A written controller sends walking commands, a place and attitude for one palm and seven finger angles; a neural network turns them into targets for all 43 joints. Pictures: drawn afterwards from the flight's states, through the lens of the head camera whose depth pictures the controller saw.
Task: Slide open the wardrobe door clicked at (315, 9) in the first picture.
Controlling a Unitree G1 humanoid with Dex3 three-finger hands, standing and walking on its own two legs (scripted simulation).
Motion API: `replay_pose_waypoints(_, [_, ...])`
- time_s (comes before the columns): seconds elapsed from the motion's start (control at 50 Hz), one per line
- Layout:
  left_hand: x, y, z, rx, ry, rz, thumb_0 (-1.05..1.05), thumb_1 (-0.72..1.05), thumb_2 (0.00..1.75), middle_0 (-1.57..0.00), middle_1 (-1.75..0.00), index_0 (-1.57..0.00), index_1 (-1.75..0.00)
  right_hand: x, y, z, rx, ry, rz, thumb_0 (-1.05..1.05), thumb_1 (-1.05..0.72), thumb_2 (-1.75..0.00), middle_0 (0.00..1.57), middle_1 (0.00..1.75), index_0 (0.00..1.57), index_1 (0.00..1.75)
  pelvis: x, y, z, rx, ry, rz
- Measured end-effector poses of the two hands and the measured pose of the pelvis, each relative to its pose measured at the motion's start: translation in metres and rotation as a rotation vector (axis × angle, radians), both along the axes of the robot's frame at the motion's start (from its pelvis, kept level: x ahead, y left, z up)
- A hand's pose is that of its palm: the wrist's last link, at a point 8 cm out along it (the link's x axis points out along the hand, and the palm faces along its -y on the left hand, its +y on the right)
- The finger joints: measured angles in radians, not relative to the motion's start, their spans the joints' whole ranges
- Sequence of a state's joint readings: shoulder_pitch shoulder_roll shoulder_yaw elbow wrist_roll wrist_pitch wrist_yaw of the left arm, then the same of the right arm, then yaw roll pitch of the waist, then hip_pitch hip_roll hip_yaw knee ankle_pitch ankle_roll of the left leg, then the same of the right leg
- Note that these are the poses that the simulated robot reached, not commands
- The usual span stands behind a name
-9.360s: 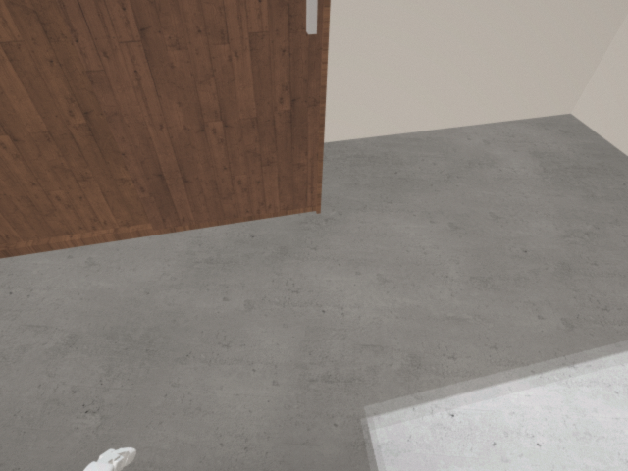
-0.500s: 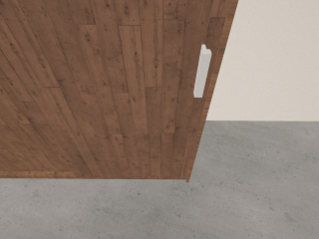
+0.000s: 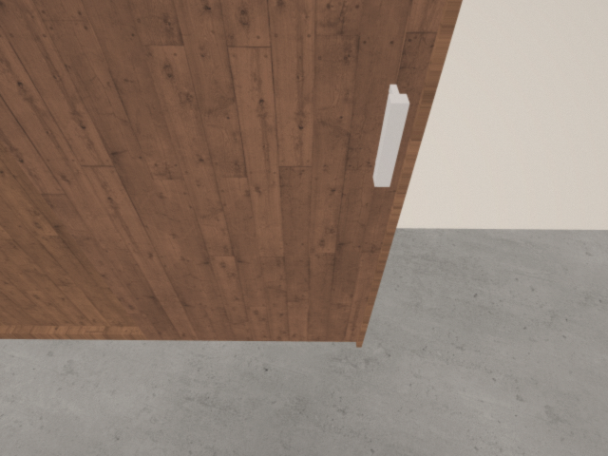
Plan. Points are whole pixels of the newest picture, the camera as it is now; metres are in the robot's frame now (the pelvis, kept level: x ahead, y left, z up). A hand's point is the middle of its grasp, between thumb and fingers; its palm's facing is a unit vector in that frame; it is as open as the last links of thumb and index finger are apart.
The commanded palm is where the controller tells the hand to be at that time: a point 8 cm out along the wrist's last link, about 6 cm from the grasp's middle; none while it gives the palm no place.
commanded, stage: look again from close up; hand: right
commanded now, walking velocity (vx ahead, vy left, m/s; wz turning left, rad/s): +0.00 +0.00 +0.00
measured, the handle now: (387, 136) +0.57 -0.10 +0.12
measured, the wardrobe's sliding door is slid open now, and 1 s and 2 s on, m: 0.00 0.00 0.00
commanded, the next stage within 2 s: shuffle to correct the standing spot in 0.02 s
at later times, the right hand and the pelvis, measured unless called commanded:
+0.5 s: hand out of the picture -0.01 -0.14 -0.19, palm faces +0.11 +0.99 -0.12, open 7.4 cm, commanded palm none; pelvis +0.05 +0.00 -0.01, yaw -1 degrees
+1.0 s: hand (419, 428) +0.21 -0.17 -0.19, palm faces +0.08 +0.96 -0.27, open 7.3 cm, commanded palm none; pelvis +0.15 +0.03 -0.02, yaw -2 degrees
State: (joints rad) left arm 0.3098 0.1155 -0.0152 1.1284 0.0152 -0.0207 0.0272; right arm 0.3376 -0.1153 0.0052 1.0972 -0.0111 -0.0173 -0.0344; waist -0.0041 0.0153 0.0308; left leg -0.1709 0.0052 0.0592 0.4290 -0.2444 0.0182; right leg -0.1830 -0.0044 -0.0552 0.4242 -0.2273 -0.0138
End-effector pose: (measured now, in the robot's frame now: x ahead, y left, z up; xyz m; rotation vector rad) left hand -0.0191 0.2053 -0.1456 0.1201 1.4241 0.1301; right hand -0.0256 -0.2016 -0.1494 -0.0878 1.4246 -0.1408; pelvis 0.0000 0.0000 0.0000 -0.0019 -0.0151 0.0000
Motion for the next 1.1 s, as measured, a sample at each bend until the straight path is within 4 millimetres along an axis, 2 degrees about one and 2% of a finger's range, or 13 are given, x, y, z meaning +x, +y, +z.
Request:
replay_pose_waypoints(0.24, [0.005, 0.003, -0.001, 0.002, -0.003, 0.0, 0.0, 0.92, 0.9, -0.2, -0.3, -0.2, -0.3, 0.004, 0.004, -0.003, 0.006, -0.003, -0.006, 0.0, -0.9, -0.9, 0.2, 0.29, 0.2, 0.3, 0.006, 0.003, -0.002, -0.002, -0.002, 0.002])
replay_pose_waypoints(0.42, [0.01, 0.003, -0.007, -0.006, 0.049, 0.021, 0.0, 0.91, 0.9, -0.2, -0.3, -0.2, -0.3, 0.006, 0.008, -0.01, 0.019, 0.047, -0.041, 0.0, -0.9, -0.9, 0.2, 0.29, 0.2, 0.3, 0.035, 0.006, -0.009, 0.002, 0.018, -0.001])
replay_pose_waypoints(0.5, [0.026, 0.001, -0.008, 0.002, 0.073, 0.009, 0.0, 0.91, 0.9, -0.2, -0.3, -0.2, -0.3, 0.008, 0.009, -0.014, 0.03, 0.079, -0.076, 0.0, -0.9, -0.9, 0.2, 0.29, 0.2, 0.3, 0.054, 0.004, -0.014, 0.02, 0.03, -0.018])
replay_pose_waypoints(0.6, [0.069, -0.004, -0.007, 0.032, 0.031, 0.001, 0.0, 0.91, 0.9, -0.2, -0.3, -0.2, -0.3, 0.015, 0.006, -0.022, 0.056, 0.151, -0.091, 0.0, -0.9, -0.9, 0.2, 0.29, 0.2, 0.3, 0.083, -0.005, -0.02, 0.01, 0.042, -0.016])
replay_pose_waypoints(0.66, [0.083, -0.008, -0.004, 0.049, -0.007, 0.029, 0.0, 0.91, 0.9, -0.2, -0.3, -0.2, -0.3, 0.04, 0.001, -0.019, 0.055, 0.177, -0.042, 0.01, -0.9, -0.9, 0.2, 0.29, 0.2, 0.3, 0.099, -0.007, -0.016, 0.014, 0.032, 0.004])
replay_pose_waypoints(0.78, [0.078, -0.015, 0.0, 0.011, 0.118, 0.04, 0.0, 0.91, 0.9, -0.2, -0.3, -0.2, -0.3, 0.135, -0.012, -0.017, -0.013, 0.046, -0.002, 0.02, -0.92, -0.9, 0.2, 0.29, 0.2, 0.3, 0.124, 0.003, -0.011, 0.019, 0.023, -0.019])
replay_pose_waypoints(0.84, [0.081, -0.007, -0.006, -0.013, 0.185, 0.052, 0.0, 0.91, 0.9, -0.2, -0.3, -0.2, -0.3, 0.175, -0.02, -0.014, -0.067, -0.025, 0.001, 0.03, -0.94, -0.9, 0.2, 0.29, 0.2, 0.3, 0.138, 0.014, -0.016, 0.013, 0.012, -0.023])
replay_pose_waypoints(0.9, [0.094, 0.011, -0.019, -0.022, 0.214, 0.06, 0.0, 0.91, 0.9, -0.2, -0.3, -0.21, -0.3, 0.207, -0.023, -0.013, -0.121, -0.095, 0.004, 0.02, -0.94, -0.9, 0.2, 0.29, 0.2, 0.3, 0.153, 0.027, -0.026, 0.001, 0.004, -0.031])
replay_pose_waypoints(0.98, [0.136, 0.041, -0.023, 0.017, 0.142, 0.049, 0.0, 0.91, 0.9, -0.2, -0.3, -0.21, -0.3, 0.227, -0.017, -0.005, -0.14, -0.15, 0.001, 0.01, -0.93, -0.9, 0.2, 0.29, 0.2, 0.3, 0.154, 0.033, -0.022, -0.014, -0.006, -0.042])
replay_pose_waypoints(1.04, [0.177, 0.057, -0.018, 0.052, 0.038, 0.014, 0.0, 0.91, 0.9, -0.2, -0.3, -0.2, -0.3, 0.232, -0.009, -0.002, -0.124, -0.164, 0.006, 0.01, -0.92, -0.9, 0.2, 0.29, 0.2, 0.3, 0.15, 0.033, -0.017, -0.022, -0.003, -0.041])
replay_pose_waypoints(1.1, [0.212, 0.064, -0.009, 0.075, -0.072, -0.023, 0.0, 0.91, 0.9, -0.2, -0.3, -0.2, -0.3, 0.233, -0.003, -0.003, -0.094, -0.184, 0.009, 0.01, -0.91, -0.9, 0.2, 0.29, 0.2, 0.3, 0.144, 0.03, -0.014, -0.023, 0.002, -0.046])
